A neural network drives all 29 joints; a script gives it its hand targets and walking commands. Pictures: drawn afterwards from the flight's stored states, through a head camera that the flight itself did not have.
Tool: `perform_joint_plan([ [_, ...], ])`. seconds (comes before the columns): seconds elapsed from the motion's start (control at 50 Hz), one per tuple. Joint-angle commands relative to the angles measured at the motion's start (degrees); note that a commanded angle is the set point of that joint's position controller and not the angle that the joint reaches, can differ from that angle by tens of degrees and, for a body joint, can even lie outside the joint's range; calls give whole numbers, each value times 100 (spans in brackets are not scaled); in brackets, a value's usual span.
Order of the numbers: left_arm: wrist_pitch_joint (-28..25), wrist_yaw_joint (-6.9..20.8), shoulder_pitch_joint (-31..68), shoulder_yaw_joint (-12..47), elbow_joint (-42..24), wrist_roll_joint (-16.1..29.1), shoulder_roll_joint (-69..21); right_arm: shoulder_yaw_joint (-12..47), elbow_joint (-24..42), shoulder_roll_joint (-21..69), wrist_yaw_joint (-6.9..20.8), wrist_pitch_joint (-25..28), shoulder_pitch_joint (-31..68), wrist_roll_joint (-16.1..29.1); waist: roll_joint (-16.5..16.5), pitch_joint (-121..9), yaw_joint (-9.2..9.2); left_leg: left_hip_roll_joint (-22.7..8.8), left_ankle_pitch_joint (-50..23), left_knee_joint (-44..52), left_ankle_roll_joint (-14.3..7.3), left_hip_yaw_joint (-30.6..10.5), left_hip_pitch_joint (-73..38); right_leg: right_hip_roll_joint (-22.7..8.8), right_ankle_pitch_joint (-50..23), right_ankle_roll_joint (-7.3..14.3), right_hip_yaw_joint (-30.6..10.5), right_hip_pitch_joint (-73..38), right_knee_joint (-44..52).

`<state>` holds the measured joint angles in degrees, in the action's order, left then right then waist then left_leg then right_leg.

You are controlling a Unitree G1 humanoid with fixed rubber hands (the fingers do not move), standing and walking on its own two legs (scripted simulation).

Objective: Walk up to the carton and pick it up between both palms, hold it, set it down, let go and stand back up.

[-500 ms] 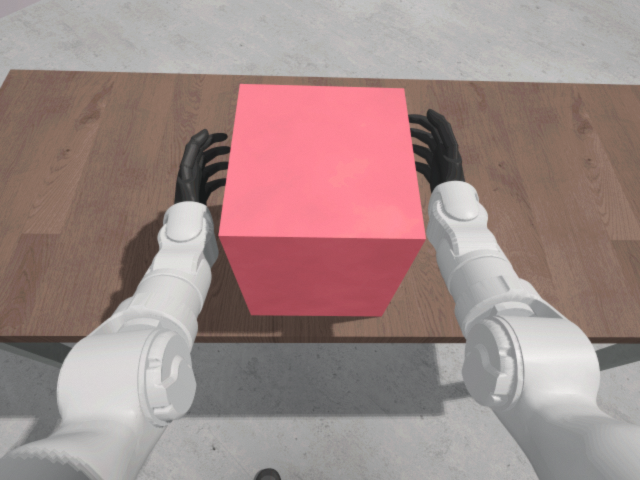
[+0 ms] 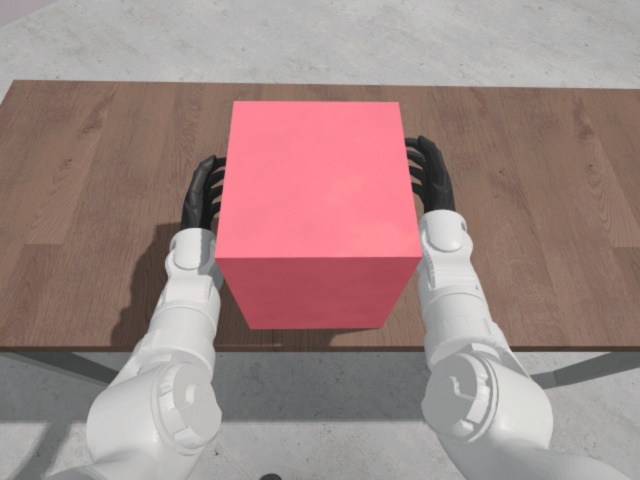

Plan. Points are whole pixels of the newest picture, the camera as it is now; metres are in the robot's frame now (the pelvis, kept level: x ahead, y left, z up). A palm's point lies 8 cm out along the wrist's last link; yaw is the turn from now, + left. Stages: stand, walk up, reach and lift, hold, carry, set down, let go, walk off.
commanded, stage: reach and lift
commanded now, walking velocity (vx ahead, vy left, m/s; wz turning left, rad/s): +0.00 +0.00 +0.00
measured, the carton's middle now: (316, 228) +0.46 +0.00 -0.02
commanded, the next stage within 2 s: none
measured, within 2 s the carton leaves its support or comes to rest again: leaves its support in 1.20 s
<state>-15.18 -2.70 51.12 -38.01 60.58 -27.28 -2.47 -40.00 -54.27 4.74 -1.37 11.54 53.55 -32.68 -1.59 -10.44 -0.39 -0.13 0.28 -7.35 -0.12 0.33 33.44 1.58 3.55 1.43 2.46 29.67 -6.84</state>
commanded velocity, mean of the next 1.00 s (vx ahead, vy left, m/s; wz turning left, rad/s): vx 0.00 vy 0.00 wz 0.00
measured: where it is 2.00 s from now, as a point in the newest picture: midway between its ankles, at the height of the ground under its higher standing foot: outside the picture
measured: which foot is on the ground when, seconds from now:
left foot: down 0.00-1.00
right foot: down 0.00-1.00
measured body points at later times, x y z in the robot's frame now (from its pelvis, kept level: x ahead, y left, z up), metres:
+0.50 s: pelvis +0.01 -0.01 +0.00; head +0.14 -0.01 +0.43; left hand +0.46 +0.15 +0.02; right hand +0.47 -0.15 +0.04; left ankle -0.01 +0.11 -0.74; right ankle -0.05 -0.10 -0.74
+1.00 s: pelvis +0.01 +0.00 +0.00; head +0.13 +0.00 +0.44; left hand +0.46 +0.15 +0.02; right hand +0.47 -0.14 +0.04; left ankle -0.01 +0.11 -0.74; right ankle -0.05 -0.10 -0.74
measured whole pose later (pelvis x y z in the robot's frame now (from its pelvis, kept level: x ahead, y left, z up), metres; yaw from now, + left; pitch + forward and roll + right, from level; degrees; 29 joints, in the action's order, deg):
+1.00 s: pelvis +0.01 +0.00 +0.00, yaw +1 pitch +23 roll +0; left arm -11.3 -0.7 47.4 -36.1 56.0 -27.5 -3.8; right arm -40.8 -48.6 7.7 -0.3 9.3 49.1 -36.5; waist -1.2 -8.8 -1.3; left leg 0.3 1.1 -6.6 -0.1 -1.1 28.6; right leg 1.3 4.1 1.0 3.8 24.0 -5.3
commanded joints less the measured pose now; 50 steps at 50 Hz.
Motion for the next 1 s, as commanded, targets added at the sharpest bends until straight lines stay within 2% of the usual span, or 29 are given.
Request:
perform_joint_plan([
  [0.0,36,237,2546,745,-558,-152,-1160,761,-70,1748,414,-124,1633,-379,31,-3412,26,123,-2074,-607,103,-110,-2591,89,-3437,-361,197,-1878,-729],
  [0.16,-57,246,2744,738,-683,-162,-1098,803,183,1805,259,29,1875,-336,85,-3583,58,169,-2072,-500,-52,-56,-1885,-7,-4352,-483,100,-2813,-1019],
  [0.28,-36,345,2765,687,-613,-225,-1348,857,187,2131,295,-11,1900,-392,107,-3382,57,172,-1961,-415,-108,-71,-1683,-42,-4502,-502,77,-3112,-1038],
  [0.44,71,455,2693,737,-641,-285,-1593,821,277,2362,417,-70,1775,-673,111,-3337,18,123,-1820,-334,-68,-132,-1923,-49,-4169,-473,136,-3072,-899],
  [0.54,79,409,2746,735,-708,-289,-1570,806,376,2333,387,-40,1871,-657,16,-3518,43,117,-1939,-376,-7,-143,-2053,-35,-4096,-432,154,-2954,-857],
  [0.72,114,473,2778,926,-657,-304,-2017,964,391,2648,532,14,1945,-755,-20,-3429,35,75,-2165,-459,73,-198,-2443,-9,-3951,-405,206,-2698,-748],
  [0.9,185,493,2749,1373,-700,-139,-2390,1339,257,2817,602,74,1913,-579,-115,-3622,25,19,-2555,-638,179,-260,-2857,26,-3828,-359,195,-2449,-685],
  [0.98,174,499,2813,1568,-659,-42,-2530,1531,123,2891,623,155,1946,-488,-58,-3761,-18,29,-2635,-661,157,-245,-2722,19,-4070,-395,174,-2580,-794],
])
